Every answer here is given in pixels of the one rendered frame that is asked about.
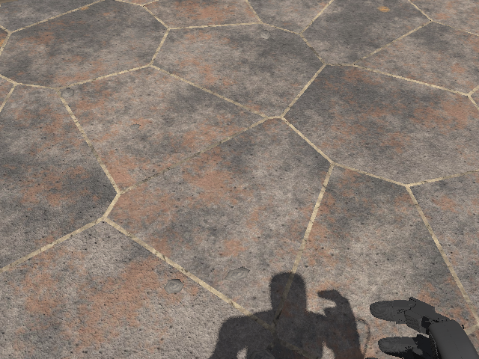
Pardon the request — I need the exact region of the robot right hand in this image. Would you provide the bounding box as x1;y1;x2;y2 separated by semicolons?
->
365;297;479;359

